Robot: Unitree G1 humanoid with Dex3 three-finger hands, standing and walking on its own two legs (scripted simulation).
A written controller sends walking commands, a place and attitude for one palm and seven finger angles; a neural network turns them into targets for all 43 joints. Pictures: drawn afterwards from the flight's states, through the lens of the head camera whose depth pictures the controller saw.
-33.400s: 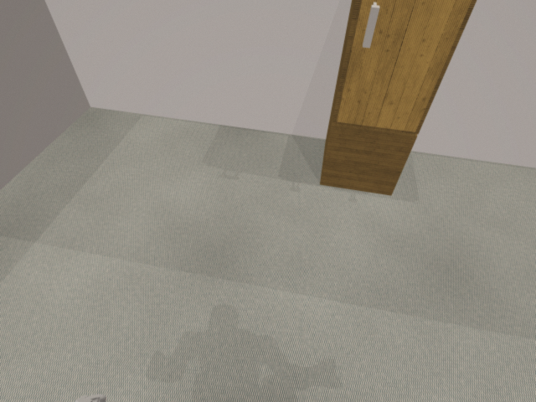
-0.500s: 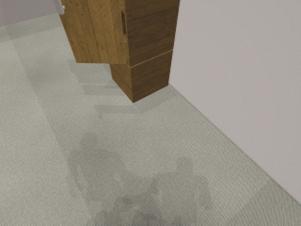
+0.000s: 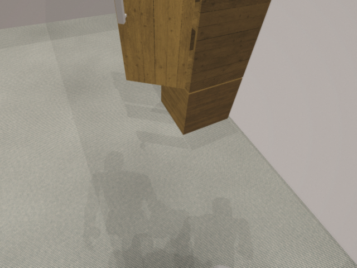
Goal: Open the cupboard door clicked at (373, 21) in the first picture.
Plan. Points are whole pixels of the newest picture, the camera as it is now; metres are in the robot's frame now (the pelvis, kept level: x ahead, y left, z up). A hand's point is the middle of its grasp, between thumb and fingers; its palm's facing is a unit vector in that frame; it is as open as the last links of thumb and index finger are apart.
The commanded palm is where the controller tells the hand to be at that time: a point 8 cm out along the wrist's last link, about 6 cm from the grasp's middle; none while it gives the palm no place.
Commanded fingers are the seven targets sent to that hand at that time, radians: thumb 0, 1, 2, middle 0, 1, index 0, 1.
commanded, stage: take the last steps up to it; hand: left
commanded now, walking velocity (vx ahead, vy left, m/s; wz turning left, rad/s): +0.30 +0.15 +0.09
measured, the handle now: (121, 4) +1.04 +0.33 +0.08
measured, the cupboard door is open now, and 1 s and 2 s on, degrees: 54 54 54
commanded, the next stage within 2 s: come to a stop and stand still in 1.02 s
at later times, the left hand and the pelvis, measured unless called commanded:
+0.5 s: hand (107, 223) +0.24 +0.20 -0.15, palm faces +0.13 -0.97 -0.21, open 7.1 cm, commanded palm none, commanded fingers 0.00 0.90 0.90 -0.20 -0.30 -0.20 -0.30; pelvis +0.18 +0.01 +0.01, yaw +4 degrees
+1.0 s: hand (92, 158) +0.43 +0.31 -0.16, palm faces +0.05 -0.98 -0.17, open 7.4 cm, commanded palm none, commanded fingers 0.00 0.90 0.90 -0.20 -0.30 -0.20 -0.30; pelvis +0.37 +0.13 +0.01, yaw +1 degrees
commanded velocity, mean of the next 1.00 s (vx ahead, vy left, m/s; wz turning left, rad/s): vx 0.28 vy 0.11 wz -0.01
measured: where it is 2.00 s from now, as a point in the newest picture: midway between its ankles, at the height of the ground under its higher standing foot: (153, 214)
